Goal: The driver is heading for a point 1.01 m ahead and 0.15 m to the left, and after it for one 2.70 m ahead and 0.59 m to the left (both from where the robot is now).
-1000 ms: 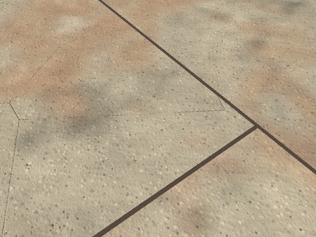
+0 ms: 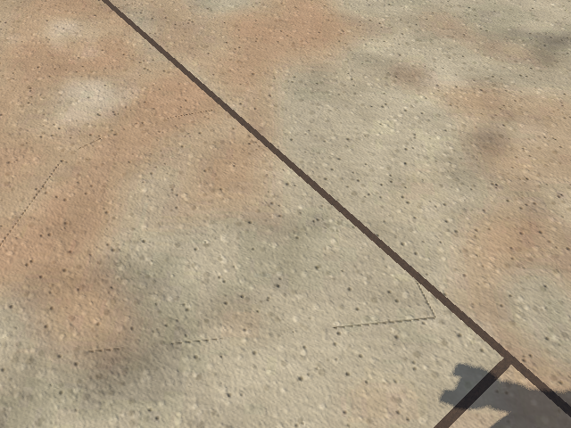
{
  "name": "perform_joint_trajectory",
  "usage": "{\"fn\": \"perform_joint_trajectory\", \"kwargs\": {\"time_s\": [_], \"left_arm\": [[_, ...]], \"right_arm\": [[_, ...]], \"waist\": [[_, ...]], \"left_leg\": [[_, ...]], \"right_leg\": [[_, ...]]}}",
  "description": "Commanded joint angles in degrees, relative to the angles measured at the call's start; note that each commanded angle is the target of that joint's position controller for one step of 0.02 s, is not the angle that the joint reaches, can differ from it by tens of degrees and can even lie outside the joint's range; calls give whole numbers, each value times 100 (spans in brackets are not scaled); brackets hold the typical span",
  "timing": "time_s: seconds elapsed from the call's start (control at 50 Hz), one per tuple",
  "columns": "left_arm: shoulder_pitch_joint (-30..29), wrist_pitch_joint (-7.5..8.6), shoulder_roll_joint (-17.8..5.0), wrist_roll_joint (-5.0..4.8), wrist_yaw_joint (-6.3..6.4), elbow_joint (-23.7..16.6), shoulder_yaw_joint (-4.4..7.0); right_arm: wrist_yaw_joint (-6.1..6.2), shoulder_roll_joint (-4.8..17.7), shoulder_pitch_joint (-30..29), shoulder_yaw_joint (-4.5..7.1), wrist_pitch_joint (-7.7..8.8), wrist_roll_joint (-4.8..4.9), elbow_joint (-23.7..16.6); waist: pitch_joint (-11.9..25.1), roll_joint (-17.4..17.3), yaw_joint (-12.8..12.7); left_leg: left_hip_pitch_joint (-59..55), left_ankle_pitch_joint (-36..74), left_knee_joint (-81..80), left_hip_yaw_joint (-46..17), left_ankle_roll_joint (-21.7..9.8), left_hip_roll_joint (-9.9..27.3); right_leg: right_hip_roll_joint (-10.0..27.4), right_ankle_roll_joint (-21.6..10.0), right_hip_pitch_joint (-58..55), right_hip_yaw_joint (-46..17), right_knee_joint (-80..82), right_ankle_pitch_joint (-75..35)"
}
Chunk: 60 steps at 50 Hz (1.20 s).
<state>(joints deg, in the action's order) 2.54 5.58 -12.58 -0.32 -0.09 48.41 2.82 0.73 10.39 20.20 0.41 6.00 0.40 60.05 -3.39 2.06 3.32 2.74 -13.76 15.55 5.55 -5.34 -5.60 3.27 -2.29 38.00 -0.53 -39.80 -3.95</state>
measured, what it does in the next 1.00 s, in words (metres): walks ahead: right foot, then left foot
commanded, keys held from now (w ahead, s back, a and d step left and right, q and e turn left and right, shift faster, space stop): shift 1.00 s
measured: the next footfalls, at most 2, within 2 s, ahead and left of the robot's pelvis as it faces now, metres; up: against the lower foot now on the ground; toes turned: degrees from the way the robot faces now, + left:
right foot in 0.10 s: +0.26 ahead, -0.09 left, +0.00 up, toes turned -1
left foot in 0.42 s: +0.17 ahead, +0.13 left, +0.00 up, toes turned +0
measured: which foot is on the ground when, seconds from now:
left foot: down 0.00-0.12, up 0.14-0.40, down 0.42-1.00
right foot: up 0.00-0.08, down 0.10-1.00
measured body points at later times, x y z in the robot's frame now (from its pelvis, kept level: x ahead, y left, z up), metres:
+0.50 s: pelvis +0.13 +0.00 -0.01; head +0.13 +0.02 +0.44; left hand +0.23 +0.25 -0.15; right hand +0.17 -0.25 -0.15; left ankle +0.13 +0.13 -0.74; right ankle +0.22 -0.09 -0.74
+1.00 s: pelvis +0.18 +0.03 -0.01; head +0.19 +0.03 +0.44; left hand +0.25 +0.27 -0.16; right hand +0.19 -0.20 -0.16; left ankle +0.13 +0.13 -0.74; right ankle +0.22 -0.09 -0.74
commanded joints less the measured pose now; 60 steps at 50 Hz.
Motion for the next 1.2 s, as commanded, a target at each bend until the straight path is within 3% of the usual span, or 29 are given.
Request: {"fn": "perform_joint_trajectory", "kwargs": {"time_s": [0.02, 0.06, 0.08, 0.1, 0.12, 0.14, 0.16, 0.18, 0.2, 0.22, 0.24, 0.26, 0.3, 0.36, 0.4, 0.42, 0.44, 0.46, 0.5, 0.54, 0.62, 0.74, 0.86, 1.1, 1.12, 1.14, 1.16, 1.18, 1.2], "left_arm": [[11, -19, -175, 15, -99, -216, -30], [223, -7, -432, 67, -128, -161, 32], [597, 20, -558, 105, -128, -17, 85], [1040, 60, -695, 141, -111, 170, 150], [1365, 67, -1011, 242, -68, 253, 214], [1564, -11, -907, 366, -31, 302, 120], [1619, -57, -413, 272, -51, 324, -15], [1097, -80, -442, 120, -67, 223, -30], [550, -108, -410, 56, -50, 112, -58], [180, -133, -405, 75, -37, 60, -93], [-62, -178, -513, 127, -7, 28, -70], [-144, -241, -623, 191, 9, 32, -29], [108, -289, -600, 244, 68, 112, -22], [131, -345, -656, 69, 144, 170, -6], [307, -388, -559, 20, 175, 289, -29], [407, -398, -509, 32, 173, 342, -40], [519, -423, -556, 28, 194, 333, 7], [503, -419, -497, 56, 223, 360, 0], [669, -401, -342, 84, 242, 468, -12], [815, -402, -380, 127, 234, 601, 4], [768, -407, -373, 67, 199, 727, 2], [841, -420, -379, 25, 187, 910, -6], [856, -492, -402, 4, 221, 1052, -1], [703, -581, -381, 3, 261, 1259, 24], [889, -589, -315, -14, 253, 1381, 22], [848, -579, -388, -73, 233, 1381, 68], [350, -500, -480, -113, 198, 1154, 93], [-243, -356, -356, -214, 132, 827, 42], [-581, -216, -423, -242, 85, 660, 60]], "right_arm": [[142, 994, -39, 160, -6, 27, -173], [141, 994, -157, 185, -73, 3, -135], [129, 977, -289, 192, -117, 0, -159], [97, 947, -348, 187, -153, -7, -190], [34, 842, -70, 149, -130, -104, -225], [-44, 273, 879, -24, -139, -85, 17], [-120, 446, 978, 2, -175, 11, 172], [-129, 792, 481, 100, -245, 81, 24], [-65, 850, -25, 153, -350, 75, -91], [10, 798, -263, 188, -466, 48, -124], [80, 728, -323, 195, -572, 17, -168], [137, 588, -320, 169, -635, -3, -149], [217, 473, -204, 151, -682, -27, -44], [203, 510, -131, 179, -735, -53, 73], [163, 545, -206, 194, -751, -180, 81], [159, 637, -258, 188, -741, -234, 28], [168, 943, -366, 249, -710, -174, 39], [167, 849, -470, 226, -634, -131, 53], [168, 717, -765, 190, -474, -120, 36], [155, 675, -795, 185, -362, -88, 22], [152, 649, -379, 172, -329, -49, 123], [119, 591, -106, 134, -347, -43, 162], [100, 516, -39, 111, -399, -44, 159], [108, 446, 19, 108, -433, -59, 178], [118, 504, 276, 145, -452, -24, 289], [124, 759, 398, 237, -465, 47, 283], [132, 1033, 678, 326, -421, 113, 255], [149, 1370, 650, 441, -309, 157, 208], [157, 1288, 606, 437, -172, 74, 149]], "waist": [[352, -613, -217], [439, -657, -410], [582, -612, -609], [790, -416, -813], [1324, 79, -738], [2232, 1183, -437], [2685, 984, -512], [2050, 478, -458], [1436, -12, -349], [983, -256, -218], [779, -66, -74], [651, 187, -44], [865, 387, -101], [980, 417, -7], [714, 363, 5], [453, 182, -41], [130, -319, -265], [30, -633, -306], [95, -1011, -507], [134, -838, -527], [107, -355, -361], [397, -196, -296], [386, -229, -303], [205, -269, -334], [453, -400, -292], [180, -659, -215], [-297, -917, 25], [-832, -1402, 145], [-1117, -1150, 187]], "left_leg": [[396, 4415, 38, -438, -176, 1372], [52, 4630, 520, -596, -190, 1538], [-121, 4813, 976, -614, -175, 1504], [-174, 4648, 1709, -511, -51, 1239], [556, 3243, 2847, -455, 160, 842], [1921, -646, 4701, -500, 549, 306], [2195, -2570, 5461, -1085, 634, 209], [2445, -2441, 5661, -1233, 657, 434], [2550, -2176, 5519, -1091, 702, 624], [2352, -1957, 5065, -1032, 746, 774], [1944, -1735, 4375, -939, 763, 874], [1599, -1620, 3849, -726, 790, 763], [1262, -1386, 3196, -633, 775, 697], [673, -239, 2134, -471, 613, 633], [457, -78, 1642, -413, 411, 627], [626, -266, 1197, -693, 254, 891], [1490, -1320, 883, -902, 75, 997], [2166, -1963, 508, -1038, 39, 1024], [2537, -1910, 128, -1137, 196, 1072], [2395, -1554, 176, -1116, 280, 1056], [1930, -830, 469, -939, 253, 918], [1509, 267, 741, -792, 257, 832], [1340, 807, 809, -729, 262, 790], [1296, 695, 657, -701, 275, 757], [1140, -657, 498, -732, 141, 736], [1166, -2497, 219, -1163, -156, 957], [978, -3928, -386, -2110, -547, 1593], [775, -4321, -1106, -3344, -1000, 2545], [412, -3765, -1305, -3846, -1184, 2930]], "right_leg": [[-312, -15, -1259, 187, 781, -600], [-353, -192, -1430, 85, 907, -216], [-440, -298, -1732, 129, 1130, -207], [-469, -418, -2300, 185, 1609, -983], [185, -745, -3587, -408, 1200, -3559], [1647, -1954, -5148, -1845, 888, -5315], [1910, -2266, -5145, -2535, 1235, -4732], [1687, -2012, -4356, -2325, 1565, -3206], [1462, -1703, -3524, -2006, 1871, -1760], [1291, -1455, -2617, -1730, 2194, -680], [1032, -1206, -1950, -1465, 2423, 259], [764, -1083, -1520, -1205, 2574, 714], [659, -1082, -1547, -1087, 2624, 1211], [601, -860, -1367, -1056, 2713, 2802], [412, -439, -1044, -951, 2743, 3842], [275, -197, -979, -835, 2583, 3968], [-74, -27, -1330, -399, 2366, 3575], [-220, 66, -1985, -175, 2002, 2935], [-275, 41, -2749, -50, 1547, 1934], [-245, -15, -2858, -48, 1481, 1589], [-181, -93, -2633, -120, 1517, 1427], [-139, -107, -2860, -134, 1288, 410], [-124, -104, -2916, -144, 1171, 126], [-118, -40, -2975, -161, 1231, 299], [-364, -48, -2983, 126, 1016, 1678], [-598, -45, -2428, 369, 629, 3277], [-594, -52, -1339, 409, 111, 3755], [-339, -127, -367, 357, -638, 3073], [15, -188, 525, -28, -1271, 2980]]}}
